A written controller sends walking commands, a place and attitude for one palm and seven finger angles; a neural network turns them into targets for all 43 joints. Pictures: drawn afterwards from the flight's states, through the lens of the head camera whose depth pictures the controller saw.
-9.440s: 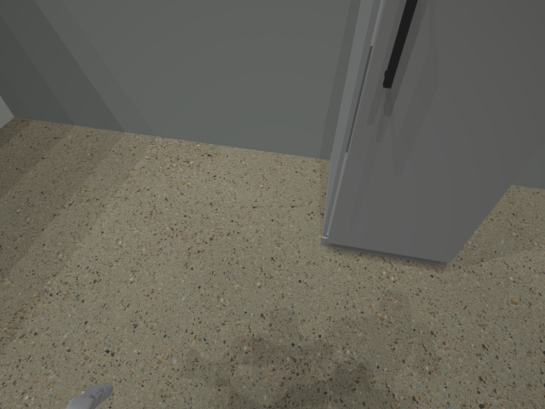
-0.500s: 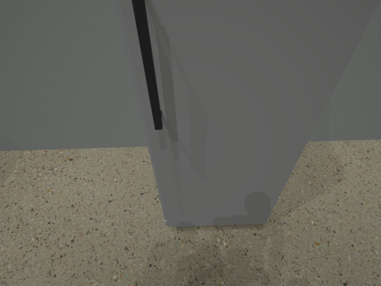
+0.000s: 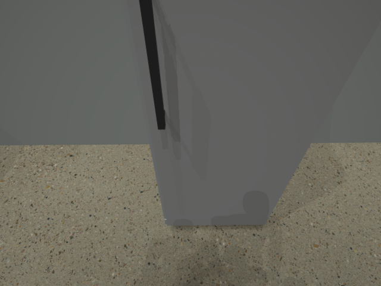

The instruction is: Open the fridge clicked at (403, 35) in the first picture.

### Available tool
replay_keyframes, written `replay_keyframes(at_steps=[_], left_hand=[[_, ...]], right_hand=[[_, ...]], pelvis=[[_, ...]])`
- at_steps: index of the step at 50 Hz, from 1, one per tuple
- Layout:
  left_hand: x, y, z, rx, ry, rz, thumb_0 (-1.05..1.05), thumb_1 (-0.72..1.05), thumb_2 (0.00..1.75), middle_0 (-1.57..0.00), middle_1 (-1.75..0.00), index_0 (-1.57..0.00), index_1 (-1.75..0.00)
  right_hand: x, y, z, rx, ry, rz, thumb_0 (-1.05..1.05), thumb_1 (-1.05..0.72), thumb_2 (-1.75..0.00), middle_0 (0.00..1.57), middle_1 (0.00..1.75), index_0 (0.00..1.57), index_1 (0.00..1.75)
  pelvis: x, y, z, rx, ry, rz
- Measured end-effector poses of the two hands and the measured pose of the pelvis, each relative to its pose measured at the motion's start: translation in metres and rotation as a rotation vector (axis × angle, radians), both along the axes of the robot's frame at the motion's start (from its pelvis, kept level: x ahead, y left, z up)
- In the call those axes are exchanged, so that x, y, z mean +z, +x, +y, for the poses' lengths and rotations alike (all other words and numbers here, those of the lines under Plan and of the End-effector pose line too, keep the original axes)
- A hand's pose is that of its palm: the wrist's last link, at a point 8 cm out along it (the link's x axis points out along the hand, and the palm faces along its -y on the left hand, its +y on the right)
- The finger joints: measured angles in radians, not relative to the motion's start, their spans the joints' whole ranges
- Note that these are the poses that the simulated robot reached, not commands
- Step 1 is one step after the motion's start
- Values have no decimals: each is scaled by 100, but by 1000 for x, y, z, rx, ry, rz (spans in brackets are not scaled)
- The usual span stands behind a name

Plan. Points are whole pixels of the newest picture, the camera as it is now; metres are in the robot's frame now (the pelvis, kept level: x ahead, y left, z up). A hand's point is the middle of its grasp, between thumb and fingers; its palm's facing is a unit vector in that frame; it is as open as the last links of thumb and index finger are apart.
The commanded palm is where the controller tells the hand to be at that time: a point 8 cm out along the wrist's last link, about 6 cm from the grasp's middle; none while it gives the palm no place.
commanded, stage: look again from close up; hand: left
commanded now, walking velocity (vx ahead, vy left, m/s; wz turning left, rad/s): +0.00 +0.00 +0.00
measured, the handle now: (155, 67) +0.50 +0.11 +0.22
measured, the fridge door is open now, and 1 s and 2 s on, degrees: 0 0 0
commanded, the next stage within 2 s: raise the hand to about handle height in 0.48 s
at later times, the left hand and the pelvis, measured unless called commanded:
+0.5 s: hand out of the picture -0.01 +0.17 -0.17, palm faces +0.04 -0.98 -0.18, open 7.3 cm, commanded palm none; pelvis -0.01 +0.00 +0.00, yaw +0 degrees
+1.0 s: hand (109, 271) +0.15 +0.17 -0.01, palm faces +0.04 -1.00 +0.03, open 8.5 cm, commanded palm +0.12 +0.24 +0.01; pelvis -0.03 +0.01 -0.04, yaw +0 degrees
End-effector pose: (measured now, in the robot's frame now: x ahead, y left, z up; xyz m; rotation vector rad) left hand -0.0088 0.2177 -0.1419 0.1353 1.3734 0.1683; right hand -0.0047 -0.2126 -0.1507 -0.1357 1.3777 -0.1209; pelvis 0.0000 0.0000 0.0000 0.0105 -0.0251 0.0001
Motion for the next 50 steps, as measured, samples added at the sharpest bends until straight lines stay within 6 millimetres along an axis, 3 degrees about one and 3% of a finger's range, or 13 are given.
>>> replay_keyframes(at_steps=[20, 30, 32, 36, 39, 42, 45, 50], left_hand=[[-1, -12, -3, -1, -12, 17, 1, 92, 89, -20, -30, -20, -30], [-3, -11, -2, -6, -11, 14, 1, 92, 89, -20, -30, -20, -30], [14, 9, 11, 60, 28, -112, 3, 95, 89, -20, -30, -20, -30], [85, 86, 32, 82, 134, -606, 5, 94, 88, -20, -32, -20, -32], [145, 145, 25, 23, 118, -995, 4, 89, 86, -20, -35, -20, -34], [181, 181, 9, -48, 11, -1314, 3, 82, 84, -20, -38, -20, -38], [181, 183, -5, -113, -127, -1476, 2, 75, 82, -21, -42, -21, -42], [137, 139, 4, -110, -143, -1286, 1, 62, 77, -22, -49, -22, -49]], right_hand=[[1, -27, 6, -14, 13, 55, 0, -91, -90, 20, 30, 20, 30], [2, -28, 6, -19, 6, 57, 0, -91, -90, 20, 30, 20, 30], [5, -15, 3, -22, -13, -46, 0, -91, -90, 20, 30, 20, 30], [13, 32, -12, -19, -61, -338, 1, -91, -90, 20, 30, 20, 30], [26, 80, -21, 12, -87, -560, 1, -91, -90, 20, 30, 20, 30], [50, 124, -27, 52, -107, -750, 1, -91, -90, 20, 30, 20, 30], [76, 160, -29, 112, -122, -883, 1, -91, -90, 20, 30, 20, 30], [101, 202, -23, 205, -143, -979, 1, -91, -90, 20, 30, 20, 30]], pelvis=[[1, -8, 0, 0, -1, 4], [0, -8, 2, -3, -7, 9], [-2, -10, 3, -12, -6, 3], [-5, -12, 11, 16, -3, 8], [-11, -17, 16, 30, -1, 26], [-20, -22, 15, 19, 6, 68], [-31, -26, 11, 3, 11, 96], [-44, -27, 8, 6, 9, 112]])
